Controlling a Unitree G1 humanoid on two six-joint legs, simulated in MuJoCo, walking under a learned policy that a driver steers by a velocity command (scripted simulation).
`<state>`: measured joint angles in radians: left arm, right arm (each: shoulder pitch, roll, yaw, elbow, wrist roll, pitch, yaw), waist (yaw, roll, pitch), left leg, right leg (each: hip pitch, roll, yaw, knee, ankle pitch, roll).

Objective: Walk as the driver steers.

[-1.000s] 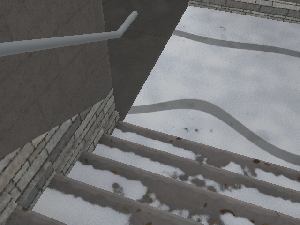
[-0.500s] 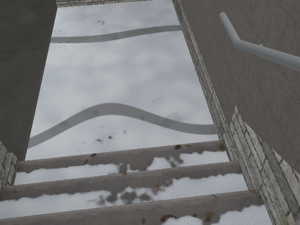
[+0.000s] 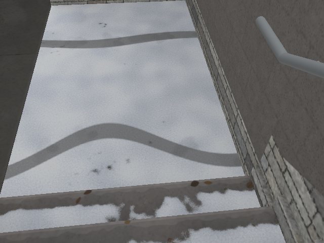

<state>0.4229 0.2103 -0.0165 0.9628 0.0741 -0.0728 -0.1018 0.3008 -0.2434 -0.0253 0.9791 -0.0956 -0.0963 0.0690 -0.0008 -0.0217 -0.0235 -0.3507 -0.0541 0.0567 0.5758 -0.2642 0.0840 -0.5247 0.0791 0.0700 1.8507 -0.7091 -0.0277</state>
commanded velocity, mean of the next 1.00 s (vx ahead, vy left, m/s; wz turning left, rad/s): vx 0.50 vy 0.00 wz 0.53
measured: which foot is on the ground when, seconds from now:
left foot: down 0.00-0.38, up 0.40-0.94, down 0.96-1.00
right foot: up 0.00-0.34, down 0.36-0.98, up 1.00-1.00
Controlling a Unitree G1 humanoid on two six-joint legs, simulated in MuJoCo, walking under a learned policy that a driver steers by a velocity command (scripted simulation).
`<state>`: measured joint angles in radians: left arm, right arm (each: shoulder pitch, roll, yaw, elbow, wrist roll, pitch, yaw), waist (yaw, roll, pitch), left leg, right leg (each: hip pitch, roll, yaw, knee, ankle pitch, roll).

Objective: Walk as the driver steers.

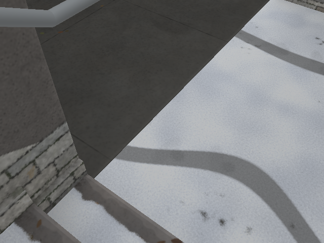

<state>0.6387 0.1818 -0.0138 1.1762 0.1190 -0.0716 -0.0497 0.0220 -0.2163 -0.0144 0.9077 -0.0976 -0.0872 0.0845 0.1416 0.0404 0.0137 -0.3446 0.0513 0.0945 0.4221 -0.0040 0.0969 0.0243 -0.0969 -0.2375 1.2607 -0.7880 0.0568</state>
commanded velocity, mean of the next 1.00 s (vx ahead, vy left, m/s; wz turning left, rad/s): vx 0.14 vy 0.00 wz -0.32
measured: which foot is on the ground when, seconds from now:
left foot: down 0.00-0.44, up 0.46-0.88, down 0.90-1.00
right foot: up 0.00-0.42, down 0.44-0.92, up 0.94-1.00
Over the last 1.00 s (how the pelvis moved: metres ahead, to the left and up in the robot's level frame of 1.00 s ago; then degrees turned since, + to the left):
0.55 0.13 -0.28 34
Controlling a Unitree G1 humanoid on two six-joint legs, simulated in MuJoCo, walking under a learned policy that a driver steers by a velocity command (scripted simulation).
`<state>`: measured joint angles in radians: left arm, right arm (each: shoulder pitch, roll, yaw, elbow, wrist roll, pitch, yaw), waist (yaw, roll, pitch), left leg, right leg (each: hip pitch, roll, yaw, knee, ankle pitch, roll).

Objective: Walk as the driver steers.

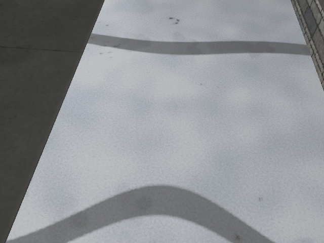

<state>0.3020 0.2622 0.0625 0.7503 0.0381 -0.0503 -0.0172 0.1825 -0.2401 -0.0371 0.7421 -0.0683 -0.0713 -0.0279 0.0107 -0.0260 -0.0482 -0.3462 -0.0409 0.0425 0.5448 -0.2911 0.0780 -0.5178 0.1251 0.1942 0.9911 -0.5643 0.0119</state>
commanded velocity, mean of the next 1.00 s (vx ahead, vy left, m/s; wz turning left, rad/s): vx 0.00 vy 0.00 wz -0.22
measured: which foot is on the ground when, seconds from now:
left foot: down 0.00-0.52, up 0.54-1.00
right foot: up 0.00-0.50, down 0.52-1.00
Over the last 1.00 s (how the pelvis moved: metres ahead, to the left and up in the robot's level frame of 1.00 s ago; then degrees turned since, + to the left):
0.38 -0.04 -0.16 -23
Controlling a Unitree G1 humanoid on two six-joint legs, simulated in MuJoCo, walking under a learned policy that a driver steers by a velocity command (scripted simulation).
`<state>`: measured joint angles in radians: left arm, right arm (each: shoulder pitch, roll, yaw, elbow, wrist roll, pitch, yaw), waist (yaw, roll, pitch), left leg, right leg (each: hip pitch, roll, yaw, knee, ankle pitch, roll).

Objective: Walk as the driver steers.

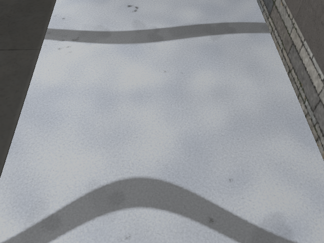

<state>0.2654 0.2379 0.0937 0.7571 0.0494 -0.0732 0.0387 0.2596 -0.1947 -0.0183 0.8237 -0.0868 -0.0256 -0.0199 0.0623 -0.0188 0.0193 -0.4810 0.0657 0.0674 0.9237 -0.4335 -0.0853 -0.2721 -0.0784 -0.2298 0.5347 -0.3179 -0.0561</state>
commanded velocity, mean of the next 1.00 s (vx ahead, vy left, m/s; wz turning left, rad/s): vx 0.07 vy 0.00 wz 0.31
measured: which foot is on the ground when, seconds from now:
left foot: up 0.00-0.10, down 0.12-0.82, up 0.84-1.00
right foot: down 0.00-0.12, up 0.14-0.72, down 0.74-1.00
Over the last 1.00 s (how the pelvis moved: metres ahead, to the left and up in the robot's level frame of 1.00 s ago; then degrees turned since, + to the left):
0.00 -0.05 0.00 -10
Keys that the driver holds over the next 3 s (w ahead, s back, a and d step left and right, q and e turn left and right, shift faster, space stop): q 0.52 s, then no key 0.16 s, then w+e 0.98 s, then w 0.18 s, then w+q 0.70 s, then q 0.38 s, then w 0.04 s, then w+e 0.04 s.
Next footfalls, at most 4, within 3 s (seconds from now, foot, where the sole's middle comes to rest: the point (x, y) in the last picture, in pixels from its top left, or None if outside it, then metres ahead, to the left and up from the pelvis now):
0.12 left None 0.01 0.14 -0.77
0.74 right None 0.05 -0.08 -0.77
1.10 left None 0.07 0.18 -0.77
1.48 right None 0.42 0.04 -0.92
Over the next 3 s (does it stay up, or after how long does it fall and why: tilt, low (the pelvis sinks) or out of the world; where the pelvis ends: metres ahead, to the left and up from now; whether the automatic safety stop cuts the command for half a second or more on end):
stays up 0.94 0.17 -0.16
